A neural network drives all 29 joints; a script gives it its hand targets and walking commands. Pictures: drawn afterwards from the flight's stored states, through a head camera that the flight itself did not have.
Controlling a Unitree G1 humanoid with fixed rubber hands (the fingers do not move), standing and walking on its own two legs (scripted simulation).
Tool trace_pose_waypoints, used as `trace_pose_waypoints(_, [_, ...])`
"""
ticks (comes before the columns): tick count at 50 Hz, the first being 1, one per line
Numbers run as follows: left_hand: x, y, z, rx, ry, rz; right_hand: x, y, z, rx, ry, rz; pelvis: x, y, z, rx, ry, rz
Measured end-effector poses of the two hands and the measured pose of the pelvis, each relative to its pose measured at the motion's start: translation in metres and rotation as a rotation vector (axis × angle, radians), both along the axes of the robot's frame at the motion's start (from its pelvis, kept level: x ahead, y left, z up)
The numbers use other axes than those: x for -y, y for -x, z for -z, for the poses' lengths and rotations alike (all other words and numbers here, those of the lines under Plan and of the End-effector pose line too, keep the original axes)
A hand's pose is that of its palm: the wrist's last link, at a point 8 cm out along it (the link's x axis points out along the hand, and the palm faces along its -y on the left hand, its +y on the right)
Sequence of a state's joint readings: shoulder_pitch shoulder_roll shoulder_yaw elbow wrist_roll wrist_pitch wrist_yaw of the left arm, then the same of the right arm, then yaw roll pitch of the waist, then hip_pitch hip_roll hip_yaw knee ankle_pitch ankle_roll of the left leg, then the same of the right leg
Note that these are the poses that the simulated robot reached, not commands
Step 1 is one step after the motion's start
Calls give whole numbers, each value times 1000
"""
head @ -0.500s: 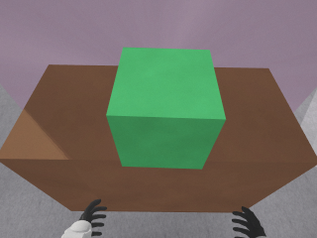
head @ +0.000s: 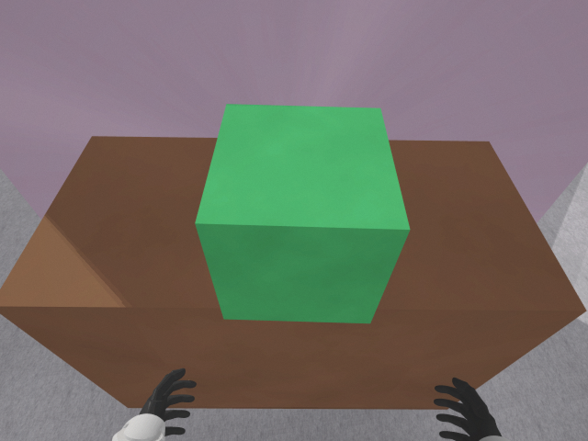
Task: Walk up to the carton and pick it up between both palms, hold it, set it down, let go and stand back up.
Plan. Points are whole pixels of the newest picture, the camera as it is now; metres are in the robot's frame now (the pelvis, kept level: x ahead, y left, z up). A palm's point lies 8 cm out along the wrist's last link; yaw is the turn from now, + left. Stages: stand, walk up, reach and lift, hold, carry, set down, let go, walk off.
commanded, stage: let go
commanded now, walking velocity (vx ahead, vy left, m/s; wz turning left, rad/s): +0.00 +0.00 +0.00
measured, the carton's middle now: (300, 216) +0.45 +0.04 +0.04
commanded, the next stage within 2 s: stand in 0.54 s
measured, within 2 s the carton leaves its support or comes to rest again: neither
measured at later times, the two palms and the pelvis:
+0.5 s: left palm (154, 430) +0.16 +0.22 -0.08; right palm out of the picture +0.16 -0.23 -0.09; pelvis +0.00 -0.01 -0.01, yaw +0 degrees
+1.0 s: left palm out of the picture +0.09 +0.25 -0.13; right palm out of the picture +0.03 -0.23 -0.14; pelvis +0.02 +0.02 -0.01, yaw -3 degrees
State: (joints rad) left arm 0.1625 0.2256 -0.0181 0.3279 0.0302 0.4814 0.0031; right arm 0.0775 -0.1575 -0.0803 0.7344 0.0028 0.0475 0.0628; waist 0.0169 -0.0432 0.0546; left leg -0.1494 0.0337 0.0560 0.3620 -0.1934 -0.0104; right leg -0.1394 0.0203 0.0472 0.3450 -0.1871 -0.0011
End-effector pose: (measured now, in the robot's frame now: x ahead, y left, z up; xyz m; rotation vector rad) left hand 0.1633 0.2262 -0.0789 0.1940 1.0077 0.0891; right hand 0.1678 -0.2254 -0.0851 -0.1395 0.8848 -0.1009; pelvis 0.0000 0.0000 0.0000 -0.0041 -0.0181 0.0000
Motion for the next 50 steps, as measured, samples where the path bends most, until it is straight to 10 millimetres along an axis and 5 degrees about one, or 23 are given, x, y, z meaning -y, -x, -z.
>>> trace_pose_waypoints(11, [1, 7, -3, 153, -2, 15, 4, 11, 0, 161, 23, -30, 5, -1, 4, 9, -4, 1])
trace_pose_waypoints(29, [2, 5, 2, 199, -19, 43, 8, 12, 8, 107, 29, -6, 5, -6, 6, -14, 2, 4])
trace_pose_waypoints(37, [-10, 32, 24, 135, -25, 43, 19, 71, 43, -191, 44, 73, -5, -16, 11, -54, 10, 27])
trace_pose_waypoints(50, [-23, 68, 53, -59, -21, 3, 4, 139, 59, -383, 46, 173, -21, -23, 13, -47, -5, 59])
